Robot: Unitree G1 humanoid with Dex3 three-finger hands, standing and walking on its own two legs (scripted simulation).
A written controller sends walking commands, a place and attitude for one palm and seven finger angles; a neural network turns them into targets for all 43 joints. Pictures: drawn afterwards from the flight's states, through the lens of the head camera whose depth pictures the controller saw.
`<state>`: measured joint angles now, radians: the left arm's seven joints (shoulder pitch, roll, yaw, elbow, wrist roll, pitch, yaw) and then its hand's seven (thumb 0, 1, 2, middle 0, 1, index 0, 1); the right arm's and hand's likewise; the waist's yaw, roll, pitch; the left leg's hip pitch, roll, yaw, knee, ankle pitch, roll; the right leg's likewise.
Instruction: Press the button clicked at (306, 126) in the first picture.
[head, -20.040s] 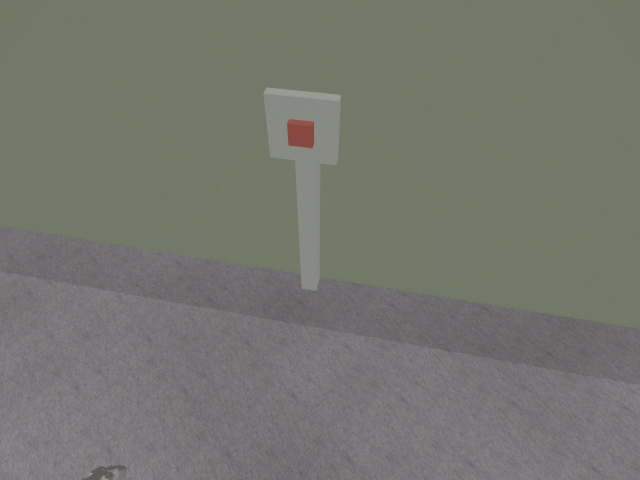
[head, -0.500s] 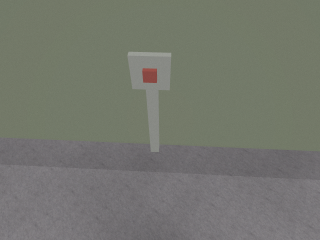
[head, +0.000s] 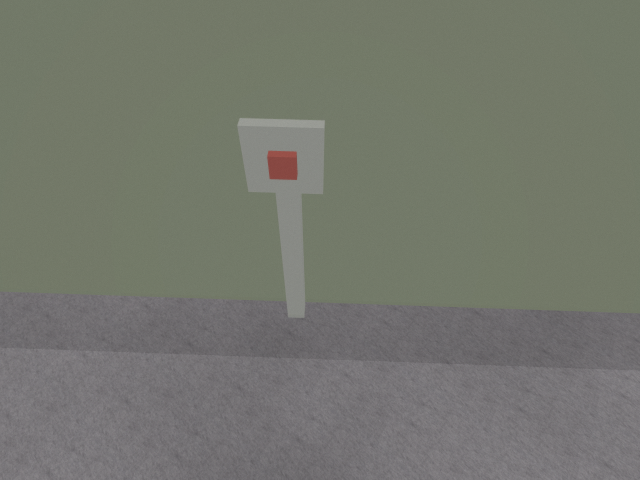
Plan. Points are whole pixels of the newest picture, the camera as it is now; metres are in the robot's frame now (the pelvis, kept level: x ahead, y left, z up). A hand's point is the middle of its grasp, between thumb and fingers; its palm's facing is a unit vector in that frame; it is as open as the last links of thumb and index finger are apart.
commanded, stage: stand and wait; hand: left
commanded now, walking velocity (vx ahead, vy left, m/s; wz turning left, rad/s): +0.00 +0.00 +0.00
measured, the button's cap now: (283, 164) +0.74 +0.12 -0.05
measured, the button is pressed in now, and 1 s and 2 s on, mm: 0 0 0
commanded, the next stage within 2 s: none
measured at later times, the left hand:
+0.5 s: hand out of the picture -0.02 +0.13 -0.18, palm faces +0.07 -0.98 -0.17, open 7.4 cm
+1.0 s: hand out of the picture -0.01 +0.13 -0.18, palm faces +0.07 -0.98 -0.18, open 7.4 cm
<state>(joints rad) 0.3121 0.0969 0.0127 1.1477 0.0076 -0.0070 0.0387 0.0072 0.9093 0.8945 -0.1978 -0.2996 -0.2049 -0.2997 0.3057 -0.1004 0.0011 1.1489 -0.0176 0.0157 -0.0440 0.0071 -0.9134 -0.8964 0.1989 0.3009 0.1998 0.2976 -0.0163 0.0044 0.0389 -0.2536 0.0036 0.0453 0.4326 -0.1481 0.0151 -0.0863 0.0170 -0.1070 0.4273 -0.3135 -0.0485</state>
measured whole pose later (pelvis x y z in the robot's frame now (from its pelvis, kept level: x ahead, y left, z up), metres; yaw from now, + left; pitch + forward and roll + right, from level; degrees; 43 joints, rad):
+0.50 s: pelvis +0.02 -0.02 +0.00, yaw +0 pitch -2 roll +1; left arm 0.34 0.09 0.01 1.16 0.01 -0.01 0.04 0.00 0.90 0.89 -0.20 -0.30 -0.20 -0.30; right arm 0.27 -0.12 0.00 1.16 -0.01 0.02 -0.05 0.01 -0.92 -0.90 0.20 0.30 0.20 0.30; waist 0.00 0.00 0.06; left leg -0.22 0.02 0.03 0.44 -0.19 -0.01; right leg -0.03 0.04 -0.11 0.39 -0.33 -0.07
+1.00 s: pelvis +0.03 -0.02 +0.00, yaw +0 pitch -2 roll +1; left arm 0.34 0.10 0.02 1.15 0.00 -0.01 0.05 0.00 0.90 0.89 -0.20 -0.30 -0.20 -0.30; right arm 0.28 -0.11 0.01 1.16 -0.01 0.02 -0.06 0.01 -0.91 -0.90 0.20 0.30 0.20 0.30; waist 0.00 0.00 0.07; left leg -0.21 0.02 0.03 0.45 -0.21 -0.02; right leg -0.01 0.04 -0.11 0.38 -0.34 -0.07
